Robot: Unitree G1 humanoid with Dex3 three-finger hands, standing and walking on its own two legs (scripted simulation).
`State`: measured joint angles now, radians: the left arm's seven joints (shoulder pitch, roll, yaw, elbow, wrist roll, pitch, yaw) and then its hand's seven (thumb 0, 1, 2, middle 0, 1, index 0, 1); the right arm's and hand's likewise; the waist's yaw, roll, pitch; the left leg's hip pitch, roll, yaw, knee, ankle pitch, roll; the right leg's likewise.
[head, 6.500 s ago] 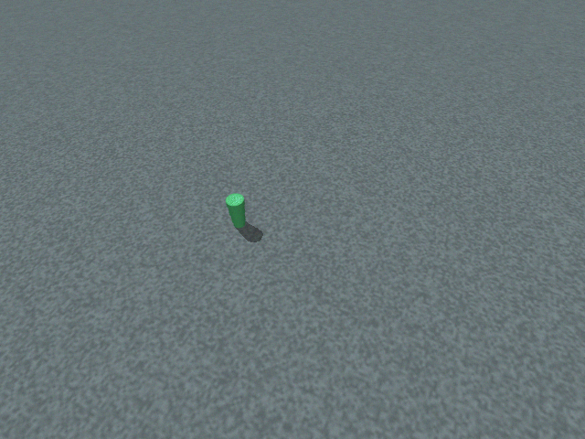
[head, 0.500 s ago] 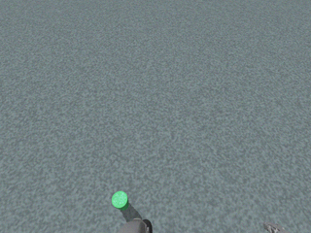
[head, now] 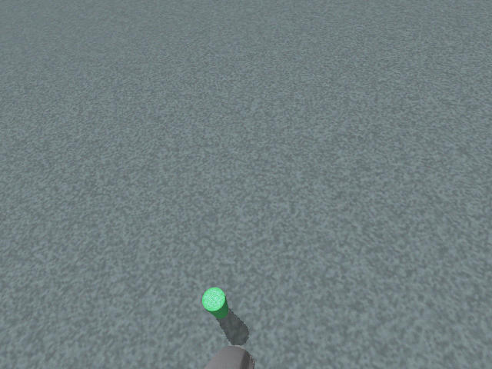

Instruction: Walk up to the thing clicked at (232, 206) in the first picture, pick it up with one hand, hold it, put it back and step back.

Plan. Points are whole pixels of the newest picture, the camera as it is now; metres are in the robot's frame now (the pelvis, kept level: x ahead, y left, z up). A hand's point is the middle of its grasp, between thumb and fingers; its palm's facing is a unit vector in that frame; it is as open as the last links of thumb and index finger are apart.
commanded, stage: walk up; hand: left
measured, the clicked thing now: (217, 305) +0.42 +0.22 -0.69
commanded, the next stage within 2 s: none
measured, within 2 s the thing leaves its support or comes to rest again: neither
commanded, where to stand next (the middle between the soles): +0.09 +0.01 m, yaw +1 degrees
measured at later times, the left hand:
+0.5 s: hand out of the picture +0.09 +0.26 -0.15, palm faces +0.03 -0.93 -0.36, open 7.4 cm
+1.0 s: hand out of the picture +0.06 +0.34 -0.16, palm faces +0.08 -0.89 -0.45, open 7.4 cm
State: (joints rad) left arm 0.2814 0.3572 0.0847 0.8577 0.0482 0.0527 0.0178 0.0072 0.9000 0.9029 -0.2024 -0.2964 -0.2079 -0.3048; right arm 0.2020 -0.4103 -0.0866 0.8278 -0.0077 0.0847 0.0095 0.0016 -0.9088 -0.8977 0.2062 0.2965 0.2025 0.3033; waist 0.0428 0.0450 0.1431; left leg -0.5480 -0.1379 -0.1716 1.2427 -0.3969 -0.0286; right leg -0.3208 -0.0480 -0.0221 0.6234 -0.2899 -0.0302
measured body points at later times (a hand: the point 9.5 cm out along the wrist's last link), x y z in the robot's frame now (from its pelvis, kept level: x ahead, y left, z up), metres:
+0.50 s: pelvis +0.04 -0.02 -0.01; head +0.05 -0.01 +0.44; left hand +0.09 +0.31 -0.13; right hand +0.10 -0.34 -0.12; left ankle -0.04 +0.13 -0.73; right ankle +0.17 -0.15 -0.73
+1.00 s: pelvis -0.02 +0.03 -0.02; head +0.02 +0.05 +0.43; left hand +0.06 +0.38 -0.13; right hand +0.04 -0.29 -0.13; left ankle -0.01 +0.13 -0.73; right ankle +0.05 -0.13 -0.66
